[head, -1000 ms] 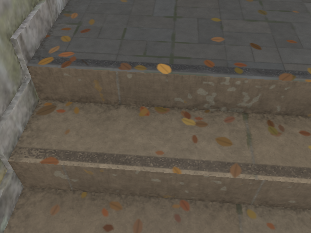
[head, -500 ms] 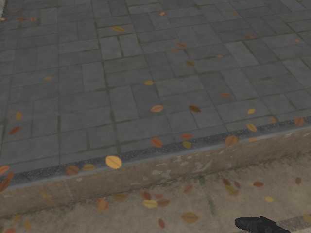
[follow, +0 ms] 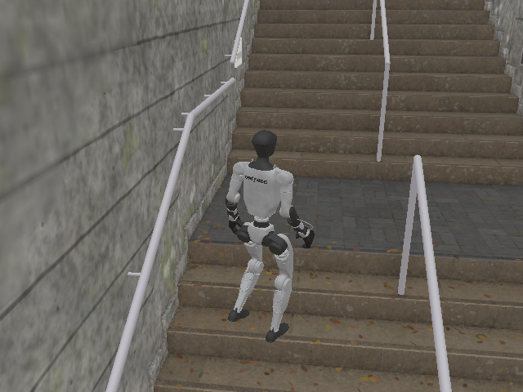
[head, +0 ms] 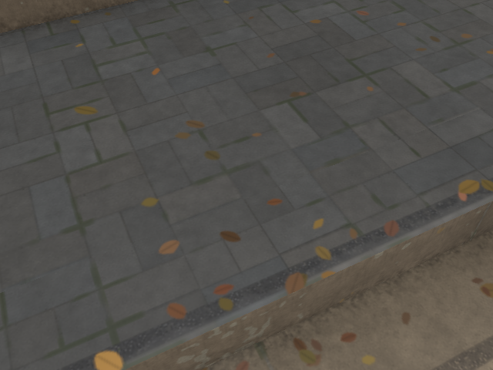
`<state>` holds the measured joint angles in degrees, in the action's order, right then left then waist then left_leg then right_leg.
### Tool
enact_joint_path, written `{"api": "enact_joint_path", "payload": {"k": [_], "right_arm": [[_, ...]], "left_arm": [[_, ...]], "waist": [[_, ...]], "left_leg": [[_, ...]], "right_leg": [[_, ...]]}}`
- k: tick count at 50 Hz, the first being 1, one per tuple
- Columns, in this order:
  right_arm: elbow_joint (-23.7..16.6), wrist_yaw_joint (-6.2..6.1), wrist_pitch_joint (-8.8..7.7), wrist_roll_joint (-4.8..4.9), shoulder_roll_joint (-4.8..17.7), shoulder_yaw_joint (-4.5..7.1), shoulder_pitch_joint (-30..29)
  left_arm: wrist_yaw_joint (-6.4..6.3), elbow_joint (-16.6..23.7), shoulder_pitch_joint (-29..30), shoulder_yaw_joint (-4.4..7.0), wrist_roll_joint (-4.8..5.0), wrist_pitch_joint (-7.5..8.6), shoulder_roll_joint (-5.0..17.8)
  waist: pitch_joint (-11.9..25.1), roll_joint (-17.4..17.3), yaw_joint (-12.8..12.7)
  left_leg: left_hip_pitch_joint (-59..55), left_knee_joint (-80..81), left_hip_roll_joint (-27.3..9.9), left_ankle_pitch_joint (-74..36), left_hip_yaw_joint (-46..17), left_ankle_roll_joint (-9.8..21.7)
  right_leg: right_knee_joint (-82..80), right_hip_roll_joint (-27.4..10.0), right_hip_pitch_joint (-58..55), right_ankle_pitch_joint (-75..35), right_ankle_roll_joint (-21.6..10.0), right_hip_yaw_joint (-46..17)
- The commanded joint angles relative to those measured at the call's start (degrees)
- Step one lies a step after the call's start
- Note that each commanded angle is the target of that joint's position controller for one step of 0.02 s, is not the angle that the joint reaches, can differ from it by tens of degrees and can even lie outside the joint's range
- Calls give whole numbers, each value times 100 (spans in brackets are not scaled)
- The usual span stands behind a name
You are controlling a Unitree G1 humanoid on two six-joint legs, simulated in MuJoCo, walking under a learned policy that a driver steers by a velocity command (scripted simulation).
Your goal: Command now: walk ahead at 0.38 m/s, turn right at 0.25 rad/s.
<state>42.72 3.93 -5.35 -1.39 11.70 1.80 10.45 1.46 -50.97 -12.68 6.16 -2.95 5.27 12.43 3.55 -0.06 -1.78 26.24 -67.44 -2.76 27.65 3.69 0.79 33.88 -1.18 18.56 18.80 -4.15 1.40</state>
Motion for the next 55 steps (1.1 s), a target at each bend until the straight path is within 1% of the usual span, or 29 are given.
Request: {"api": "enact_joint_path", "payload": {"k": [1, 3, 7, 9, 10, 12, 14, 16, 17, 18, 19, 20, 21, 22, 24, 29, 35, 36, 39, 41, 44, 46, 47, 48, 49, 50, 51, 53, 55], "right_arm": [[-18, 85, -187, -33, 165, 66, 29], [-238, 74, -156, -135, -310, -179, -168], [-599, 146, 91, 30, -676, -580, -773], [-1081, 73, 158, 110, -294, -572, -1481], [-1322, 51, 244, 167, 94, -480, -1918], [-1378, 149, 425, 177, 1, -601, -2225], [-980, 179, 502, 164, 71, -554, -1052], [-1014, 149, 460, 123, 400, -418, -978], [-789, 110, 396, 86, 609, -290, -199], [-250, 84, 261, 114, 843, -276, 949], [367, -78, 249, -188, 1198, -107, 2934], [631, -105, 62, -264, 1326, -20, 3594], [824, -77, -15, -60, 1140, -19, 3027], [809, -483, 71, 256, 327, 38, 1138], [1033, -618, 141, -11, -732, -220, 843], [1193, -477, -89, 71, -241, -11, 1059], [1302, -639, -262, -15, 133, 137, 2558], [2235, -209, -102, -556, -293, -106, 3998], [2468, 134, 134, -695, -517, -276, 4304], [2427, 388, 162, -639, -701, -412, 3716], [2025, 439, -287, -85, 420, -233, 3036], [1887, 396, -324, -164, 1155, 86, 2607], [1878, 331, -350, -399, 504, 4, 2987], [1652, 357, -298, -515, -192, -123, 3182], [1712, 413, -156, -94, 114, 95, 2429], [1668, 371, -175, -32, -18, 168, 2037], [1656, 276, -213, -104, -235, 102, 1966], [1277, 137, -162, -245, -391, -31, 1153], [1114, 88, 51, -253, -623, -85, 656]], "left_arm": [[69, -659, -2260, 295, -155, -60, 1000], [132, -623, -1698, -138, -179, -167, -38], [70, -996, -1985, -418, -533, -247, -178], [164, -862, -1376, -468, -703, -57, 59], [242, -620, -821, -518, -678, -9, 141], [363, -461, -930, -526, -222, 11, 603], [418, -473, -1068, -299, 98, 109, 1521], [512, -604, -1470, -161, 125, 199, 1649], [563, -612, -1466, -166, -15, 155, 1302], [616, -495, -2258, -335, -383, 156, 466], [709, -414, -1594, -321, -305, -4, 195], [646, -204, -759, -160, 67, -45, 219], [471, -210, -231, -164, 133, 23, 170], [143, 781, 325, -412, -110, 155, -498], [50, 949, 199, -569, -116, -62, -786], [-104, 1582, 615, -646, -44, -377, -578], [-195, 2250, 2071, -588, 35, -272, -681], [62, 1968, 2403, -898, 79, -358, -479], [173, 2269, 3628, -986, 32, -308, -566], [272, 2783, 5057, -1165, 46, -544, -999], [432, 2237, 3816, -937, 13, -657, -325], [298, 1647, 2195, -752, 62, -560, 105], [247, 1162, 576, -705, 64, -475, 204], [190, 626, -1180, -650, -31, -419, 531], [123, 150, -1952, -467, -101, -286, 773], [81, -70, -1251, -432, 9, -43, 962], [36, -138, -441, -469, 123, 49, 788], [40, -349, 371, -738, 88, 19, -445], [-39, -475, 569, -789, -21, 78, -868]], "waist": [[-278, 878, -680], [-105, 136, -132], [-348, 278, -64], [-437, -100, 99], [-353, 80, 258], [-418, 608, 237], [-88, 764, 606], [336, 1101, 562], [906, 1105, 653], [2314, -323, 445], [2340, -1395, 1289], [889, -1487, 1565], [-94, -1453, 1325], [69, -557, 297], [-196, -47, -248], [-894, 255, -394], [-999, -101, 439], [227, -597, 1177], [-446, -440, 1180], [-603, -953, 1050], [128, -983, 39], [711, -1332, -455], [2541, -117, -662], [3578, 1622, -849], [2573, 1593, -1166], [1021, 948, -768], [865, 627, -355], [877, -537, 139], [516, -471, 594]], "left_leg": [[4985, -5319, 583, -50, -1121, 731], [5354, -5539, 251, -969, -1129, 1135], [7089, -7232, 175, -472, -838, 1419], [5729, -4710, -307, -1434, -319, 1376], [3998, -3541, -530, -2160, -337, 1233], [1432, -2935, -101, -1135, 158, 706], [1757, -2025, 448, -600, 515, 408], [1803, -175, 837, 53, 839, 571], [695, 405, 895, -640, 384, 822], [-2347, 1025, 119, -1805, -2189, 1877], [-3422, 3521, -795, -303, -5283, 2280], [-2753, 4166, -993, 1425, -5898, 1637], [-1374, 3977, -890, 2033, -5355, 1603], [-796, 4107, -940, 1131, -4538, 1252], [513, 3964, -668, 572, -3336, 1074], [230, 4717, -582, -1220, -2049, 1056], [-2828, 5428, -1129, -2052, -2224, 1525], [-4440, 4522, -1247, -1922, -2381, 1464], [-3500, 5508, -897, -1717, -2000, 1359], [184, 7104, -866, -2207, -1510, 1530], [-945, 5959, -991, -9078, -952, 1327], [-1926, 4607, -1226, -11125, -891, 678], [-350, 2660, -855, -9045, -1181, 337], [1274, 895, 507, -2256, -1600, 307], [1674, -2391, 697, -2168, -2215, 320], [2475, -3686, 559, -2532, -2157, 390], [2512, -4538, 431, -2448, -1878, 460], [2866, -4893, 88, -2156, -1628, 772], [3092, -4128, -234, -2361, -1535, 965]], "right_leg": [[-1197, -1988, -2812, -2065, -1658, -3070], [-1253, -1761, -1996, -1160, -1211, -2466], [-1639, -1731, -1636, 38, -1228, -2004], [-2316, -1188, -180, 388, -866, -1039], [-2913, -985, 1380, 281, -694, -664], [-3864, -1083, 2845, -58, -857, -510], [-2706, -1430, 550, -5104, -1068, -275], [-1645, -1602, -1542, -8334, -1155, -227], [-400, -1309, -1552, -8770, -937, -28], [1354, -639, 729, -6725, -553, -609], [3120, 664, 2733, -1099, -244, -1366], [5023, 1003, 4149, -1360, -433, -2277], [6145, 823, 4518, -1863, -503, -2098], [6214, 408, 3530, -1593, -379, -1121], [7033, 172, 3311, -1634, -170, -852], [6458, -215, 4234, -797, -28, -566], [8243, -351, 7130, 485, -146, -42], [8845, -144, 8629, 289, -715, -869], [6837, -494, 8389, -486, -1110, 465], [5849, -469, 4388, -728, -1086, 563], [4287, 351, 2134, -88, -367, 1268], [3036, 608, 572, -55, -540, 807], [2884, -385, -2575, -2666, -1313, -927], [697, -1832, -4189, -2031, -2085, -4289], [-288, -1960, -2621, -423, -1937, -5305], [-432, -1769, -962, 584, -1482, -4523], [-377, -1846, -288, 65, -1560, -3913], [-385, -2007, -16, -918, -1387, -2789], [-841, -1867, 339, -1587, -1015, -1857]]}}
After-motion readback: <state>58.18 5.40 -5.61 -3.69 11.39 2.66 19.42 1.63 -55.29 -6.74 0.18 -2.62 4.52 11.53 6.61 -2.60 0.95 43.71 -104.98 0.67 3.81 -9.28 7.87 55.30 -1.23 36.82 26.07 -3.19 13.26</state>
